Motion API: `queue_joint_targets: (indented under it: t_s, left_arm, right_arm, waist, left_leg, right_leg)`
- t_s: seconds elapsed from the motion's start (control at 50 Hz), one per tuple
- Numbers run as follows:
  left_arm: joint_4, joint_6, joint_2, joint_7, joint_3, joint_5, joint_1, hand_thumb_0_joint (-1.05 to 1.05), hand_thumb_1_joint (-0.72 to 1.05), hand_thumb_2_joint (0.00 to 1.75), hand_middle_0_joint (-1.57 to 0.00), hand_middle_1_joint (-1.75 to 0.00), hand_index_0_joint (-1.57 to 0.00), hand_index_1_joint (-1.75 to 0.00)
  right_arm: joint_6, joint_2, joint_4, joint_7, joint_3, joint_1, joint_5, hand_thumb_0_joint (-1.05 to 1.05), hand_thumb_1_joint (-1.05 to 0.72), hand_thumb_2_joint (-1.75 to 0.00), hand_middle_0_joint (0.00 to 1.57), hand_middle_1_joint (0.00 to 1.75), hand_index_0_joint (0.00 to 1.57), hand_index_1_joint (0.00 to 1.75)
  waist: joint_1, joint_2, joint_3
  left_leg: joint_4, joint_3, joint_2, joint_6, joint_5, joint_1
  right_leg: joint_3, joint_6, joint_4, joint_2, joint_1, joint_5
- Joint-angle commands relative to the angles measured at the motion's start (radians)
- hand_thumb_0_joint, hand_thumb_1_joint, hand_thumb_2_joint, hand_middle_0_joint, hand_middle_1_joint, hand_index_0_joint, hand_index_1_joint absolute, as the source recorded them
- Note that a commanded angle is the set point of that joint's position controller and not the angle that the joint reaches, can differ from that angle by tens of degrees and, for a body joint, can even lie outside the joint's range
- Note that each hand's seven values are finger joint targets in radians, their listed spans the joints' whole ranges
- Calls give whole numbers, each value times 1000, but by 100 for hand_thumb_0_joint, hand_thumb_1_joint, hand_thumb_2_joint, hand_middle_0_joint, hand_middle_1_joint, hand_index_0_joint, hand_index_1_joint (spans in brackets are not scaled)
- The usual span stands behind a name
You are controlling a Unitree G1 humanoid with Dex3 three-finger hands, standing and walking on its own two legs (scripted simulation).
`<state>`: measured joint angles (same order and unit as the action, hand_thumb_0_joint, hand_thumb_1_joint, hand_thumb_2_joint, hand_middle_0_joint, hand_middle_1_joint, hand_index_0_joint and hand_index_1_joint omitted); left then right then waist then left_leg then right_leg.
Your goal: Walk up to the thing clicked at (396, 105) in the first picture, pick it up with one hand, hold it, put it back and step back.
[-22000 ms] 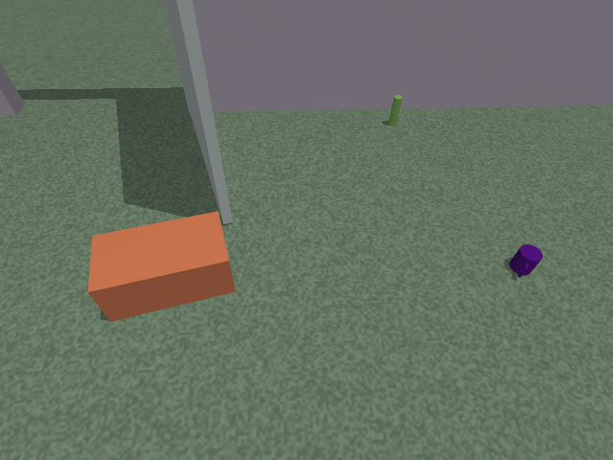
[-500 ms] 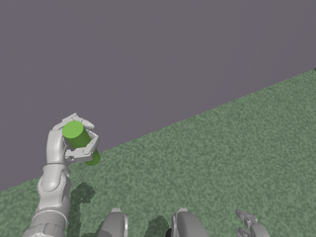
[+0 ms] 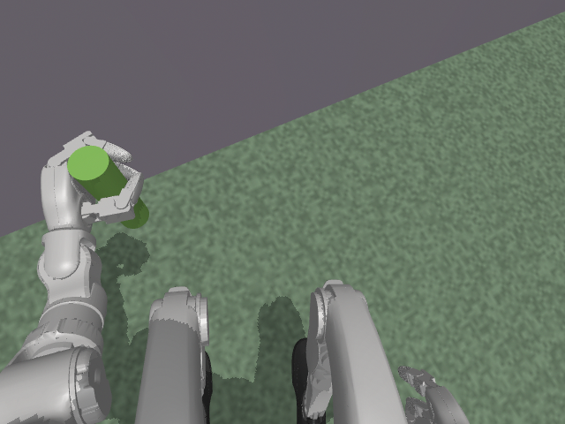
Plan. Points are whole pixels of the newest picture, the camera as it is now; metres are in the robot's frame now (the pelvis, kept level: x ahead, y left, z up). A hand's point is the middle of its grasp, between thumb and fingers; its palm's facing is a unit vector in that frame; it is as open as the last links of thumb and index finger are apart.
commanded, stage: crouch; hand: left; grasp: from the side
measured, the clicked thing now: (115, 193) +0.44 +0.21 -0.07
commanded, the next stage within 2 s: lower in 0.90 s
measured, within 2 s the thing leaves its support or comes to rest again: neither
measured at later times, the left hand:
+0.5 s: hand (135, 199) +0.47 +0.22 -0.18, palm faces +0.13 -0.99 +0.01, open 6.1 cm
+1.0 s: hand (143, 202) +0.48 +0.22 -0.23, palm faces +0.10 -0.99 -0.01, open 6.0 cm
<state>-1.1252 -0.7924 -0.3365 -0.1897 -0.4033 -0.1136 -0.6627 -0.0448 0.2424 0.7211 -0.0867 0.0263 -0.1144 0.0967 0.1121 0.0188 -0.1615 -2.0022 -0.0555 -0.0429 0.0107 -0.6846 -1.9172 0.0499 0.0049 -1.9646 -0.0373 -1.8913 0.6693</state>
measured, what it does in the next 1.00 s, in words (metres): lowers itself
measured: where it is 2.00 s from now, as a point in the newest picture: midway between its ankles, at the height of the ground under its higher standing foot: (253, 411)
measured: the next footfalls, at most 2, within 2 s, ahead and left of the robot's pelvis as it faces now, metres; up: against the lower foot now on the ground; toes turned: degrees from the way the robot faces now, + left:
none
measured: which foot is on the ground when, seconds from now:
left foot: down 0.00-1.00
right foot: down 0.00-1.00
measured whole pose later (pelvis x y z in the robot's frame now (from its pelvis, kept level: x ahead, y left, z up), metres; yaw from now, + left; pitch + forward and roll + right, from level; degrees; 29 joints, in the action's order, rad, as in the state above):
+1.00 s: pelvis -0.02 +0.01 -0.15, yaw -7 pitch +26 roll -10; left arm -1.25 -0.81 -0.64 -0.19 -0.53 -0.05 -0.80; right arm 0.03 0.32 0.70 -0.13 0.21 -0.05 0.21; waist 0.24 0.09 0.09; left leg -2.51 -0.20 -0.03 0.00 -0.69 -2.28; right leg 0.14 -0.02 -2.37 -0.02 -2.19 0.63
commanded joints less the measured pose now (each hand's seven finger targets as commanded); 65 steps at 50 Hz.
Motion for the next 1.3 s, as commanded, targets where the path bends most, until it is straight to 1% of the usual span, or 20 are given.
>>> queue_joint_targets:
  t_s: [0.0,0.02,0.04,0.08,0.14,0.2,0.26,0.34,0.36,0.44,0.52,0.66,0.72,0.86,0.98,1.0,1.06,1.12,1.16,1.28]
  left_arm:
    - [186,-110,-294,10,-72,16,-389,0,49,128,-126,-135,-126,-136]
    - [197,-110,-308,8,-78,22,-417,0,47,128,-126,-135,-126,-136]
    - [163,-107,-271,0,-55,23,-417,0,46,127,-126,-135,-126,-136]
    - [160,-97,-305,-6,-78,25,-453,0,45,126,-126,-134,-125,-135]
    - [102,-80,-327,-2,-89,24,-475,0,43,123,-124,-131,-124,-132]
    - [70,-73,-327,-9,-88,27,-481,0,43,121,-124,-131,-124,-131]
    - [48,-69,-369,-10,-111,38,-461,0,45,121,-124,-130,-125,-130]
    - [94,-77,-396,-11,-120,38,-501,0,46,122,-126,-133,-126,-133]
    - [121,-82,-436,-9,-136,43,-525,0,47,123,-124,-132,-125,-132]
    - [111,-83,-414,2,-124,47,-524,0,49,122,-123,-130,-123,-130]
    - [96,-85,-452,3,-127,62,-515,0,52,124,-125,-131,-125,-131]
    - [75,-81,-493,-2,-152,55,-472,0,54,127,-130,-136,-130,-136]
    - [52,-81,-480,-13,-142,48,-449,0,60,129,-132,-138,-132,-138]
    - [80,-98,-537,3,-158,53,-475,0,59,129,-130,-137,-131,-136]
    - [91,-107,-519,5,-122,56,-463,0,58,127,-131,-136,-131,-136]
    - [87,-105,-536,12,-133,60,-458,0,54,124,-133,-139,-134,-138]
    - [-15,-103,-462,17,-105,42,-400,0,50,126,-133,-141,-134,-140]
    - [-26,-122,-526,34,-130,39,-429,0,48,126,-133,-141,-134,-140]
    - [-31,-140,-509,37,-110,36,-436,0,50,126,-134,-142,-135,-140]
    - [-80,-193,-566,50,-90,42,-484,0,54,125,-132,-139,-133,-138]
  right_arm:
    - [-9,213,-37,10,-55,-148,18,0,-91,-91,20,30,20,30]
    - [-5,214,-33,9,-54,-144,20,0,-91,-91,20,30,20,30]
    - [-3,217,-30,6,-52,-145,22,0,-92,-91,20,30,20,30]
    - [2,232,-22,5,-52,-154,25,0,-92,-91,20,30,20,30]
    - [10,233,-19,5,-40,-149,25,0,-91,-91,20,30,20,30]
    - [15,245,-17,2,-27,-150,29,0,-90,-91,20,30,20,30]
    - [20,258,-22,0,-21,-136,32,0,-89,-90,20,30,20,30]
    - [31,278,-22,-4,-2,-145,43,0,-90,-90,20,30,20,30]
    - [34,282,-16,-4,4,-152,47,0,-90,-90,20,30,20,30]
    - [40,290,-10,-9,21,-146,58,0,-90,-91,20,30,20,30]
    - [49,304,-6,-10,37,-141,73,0,-90,-90,20,30,20,30]
    - [62,327,-23,-18,65,-127,87,0,-89,-90,20,30,20,30]
    - [62,340,-27,-22,77,-120,91,0,-89,-90,20,30,20,30]
    - [69,354,-34,-23,99,-91,108,0,-89,-90,20,30,20,30]
    - [73,369,-40,-24,117,-81,122,0,-90,-91,20,30,20,30]
    - [74,374,-47,-25,113,-78,123,0,-91,-91,20,30,20,30]
    - [76,380,-48,-28,137,-66,128,0,-90,-90,20,30,20,30]
    - [77,394,-69,-29,156,-39,134,0,-90,-90,20,30,20,30]
    - [78,399,-81,-32,170,-24,143,0,-90,-90,20,30,20,30]
    - [74,413,-87,-32,215,19,169,0,-90,-90,20,30,20,30]
  waist:
    - [-1,-174,-700]
    - [6,-183,-706]
    - [21,-197,-689]
    - [29,-220,-705]
    - [48,-190,-618]
    - [71,-172,-571]
    - [61,-170,-530]
    - [78,-209,-577]
    - [77,-242,-596]
    - [93,-276,-544]
    - [108,-287,-512]
    - [118,-261,-473]
    - [135,-259,-460]
    - [143,-279,-442]
    - [164,-344,-450]
    - [164,-331,-450]
    - [198,-274,-359]
    - [199,-243,-330]
    - [215,-251,-336]
    - [248,-289,-288]
  left_leg:
    - [145,14,32,-19,242,409]
    - [133,20,32,-19,230,387]
    - [127,14,30,-16,223,400]
    - [96,17,29,-16,226,388]
    - [52,28,33,-21,109,247]
    - [18,20,32,-25,69,198]
    - [-2,15,34,-26,36,151]
    - [-46,-4,27,-17,95,183]
    - [-60,-5,26,-15,126,194]
    - [-74,-26,21,-9,112,181]
    - [-116,-27,19,-10,104,142]
    - [-163,-38,18,-15,102,70]
    - [-180,-50,16,-13,126,77]
    - [-205,-60,10,-13,93,68]
    - [-218,-75,5,1,176,124]
    - [-223,-75,6,-1,175,113]
    - [-238,-89,5,-4,166,82]
    - [-252,-99,3,-10,137,47]
    - [-260,-107,1,-8,152,68]
    - [-273,-121,-6,-5,101,68]
  right_leg:
    - [-12,36,140,41,293,-214]
    - [-13,36,128,42,288,-210]
    - [5,40,104,43,242,-202]
    - [16,39,68,42,217,-213]
    - [20,31,47,43,188,-132]
    - [44,26,17,46,147,-107]
    - [60,26,-15,49,105,-77]
    - [75,28,-71,51,87,-135]
    - [73,28,-86,50,101,-163]
    - [90,31,-122,50,45,-157]
    - [98,29,-138,56,41,-155]
    - [117,22,-163,63,52,-165]
    - [129,20,-181,65,53,-189]
    - [139,18,-190,71,44,-169]
    - [151,22,-217,69,55,-239]
    - [151,21,-216,71,58,-239]
    - [168,16,-216,73,35,-239]
    - [175,12,-212,77,47,-215]
    - [180,10,-215,79,58,-231]
    - [193,7,-219,86,63,-200]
